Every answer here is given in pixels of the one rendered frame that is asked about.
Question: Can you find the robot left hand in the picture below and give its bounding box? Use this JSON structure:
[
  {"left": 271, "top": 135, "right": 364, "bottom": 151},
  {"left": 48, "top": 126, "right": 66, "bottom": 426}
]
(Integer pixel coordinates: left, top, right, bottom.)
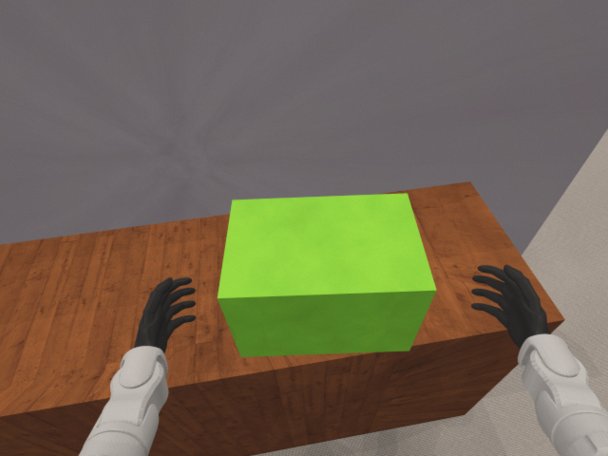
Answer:
[{"left": 134, "top": 277, "right": 196, "bottom": 353}]

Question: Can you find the carton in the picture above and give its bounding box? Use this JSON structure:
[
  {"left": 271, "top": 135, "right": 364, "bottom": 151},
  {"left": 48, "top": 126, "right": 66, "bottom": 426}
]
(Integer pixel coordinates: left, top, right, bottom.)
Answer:
[{"left": 218, "top": 193, "right": 437, "bottom": 357}]

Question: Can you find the pedestal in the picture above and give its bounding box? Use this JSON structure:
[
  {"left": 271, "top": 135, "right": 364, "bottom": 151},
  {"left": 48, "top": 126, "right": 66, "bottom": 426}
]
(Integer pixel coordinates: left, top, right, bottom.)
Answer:
[{"left": 0, "top": 181, "right": 565, "bottom": 456}]

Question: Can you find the robot right hand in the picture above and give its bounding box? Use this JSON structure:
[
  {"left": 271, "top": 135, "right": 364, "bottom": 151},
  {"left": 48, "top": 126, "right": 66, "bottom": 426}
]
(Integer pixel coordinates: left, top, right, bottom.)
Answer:
[{"left": 471, "top": 265, "right": 551, "bottom": 348}]

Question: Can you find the robot left forearm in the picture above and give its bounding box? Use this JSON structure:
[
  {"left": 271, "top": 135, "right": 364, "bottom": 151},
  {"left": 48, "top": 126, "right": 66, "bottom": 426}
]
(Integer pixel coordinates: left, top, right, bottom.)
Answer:
[{"left": 79, "top": 346, "right": 168, "bottom": 456}]

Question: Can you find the robot right forearm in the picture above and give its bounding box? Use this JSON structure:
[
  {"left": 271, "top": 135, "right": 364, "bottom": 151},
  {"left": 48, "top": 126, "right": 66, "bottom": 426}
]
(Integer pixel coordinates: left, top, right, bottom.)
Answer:
[{"left": 518, "top": 334, "right": 608, "bottom": 456}]

